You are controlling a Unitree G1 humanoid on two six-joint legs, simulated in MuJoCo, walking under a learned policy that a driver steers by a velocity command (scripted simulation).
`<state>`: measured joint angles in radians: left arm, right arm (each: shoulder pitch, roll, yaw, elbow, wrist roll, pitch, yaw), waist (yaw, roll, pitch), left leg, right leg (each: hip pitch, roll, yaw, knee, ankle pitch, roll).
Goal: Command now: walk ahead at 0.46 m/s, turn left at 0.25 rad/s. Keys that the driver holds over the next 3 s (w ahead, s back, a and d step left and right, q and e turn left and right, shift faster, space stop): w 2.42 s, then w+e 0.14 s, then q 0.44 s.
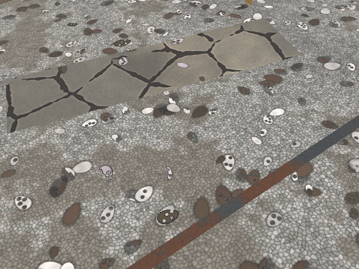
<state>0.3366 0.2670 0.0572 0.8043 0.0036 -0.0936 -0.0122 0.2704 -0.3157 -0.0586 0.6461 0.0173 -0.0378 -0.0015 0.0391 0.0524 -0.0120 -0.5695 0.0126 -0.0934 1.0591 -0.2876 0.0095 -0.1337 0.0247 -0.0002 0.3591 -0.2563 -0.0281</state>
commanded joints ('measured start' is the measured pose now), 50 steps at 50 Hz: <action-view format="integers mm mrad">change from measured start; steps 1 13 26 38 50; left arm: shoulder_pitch -25 63 -146 -204 -98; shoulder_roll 155 196 93 159 151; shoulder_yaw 29 17 -9 15 16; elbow -52 -3 -106 -151 -71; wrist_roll -10 -17 -3 -12 -2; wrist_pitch -13 31 24 -4 -17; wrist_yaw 9 20 4 -36 -14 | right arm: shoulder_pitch -116 106 -6 100 1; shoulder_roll -34 -156 -102 -172 -51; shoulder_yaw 0 -56 -26 -43 -4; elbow -106 -55 37 141 71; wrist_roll -11 -2 -15 1 -15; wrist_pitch -30 -34 -69 -12 -22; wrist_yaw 9 25 19 -7 -5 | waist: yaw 10 -195 -39 3 -50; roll -151 -121 1 20 -115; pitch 80 -177 60 -27 21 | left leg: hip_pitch -210 660 393 641 -62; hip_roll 62 46 170 199 131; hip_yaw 28 57 -37 26 27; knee -108 -529 -938 -618 -47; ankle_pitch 110 214 338 740 95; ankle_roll -28 132 233 132 -28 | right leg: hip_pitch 79 -51 -530 -233 -46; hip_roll -237 -200 -172 -24 -242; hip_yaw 216 1 50 -44 188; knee -220 352 517 124 -229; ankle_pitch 121 639 220 196 278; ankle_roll -173 -50 64 -61 -231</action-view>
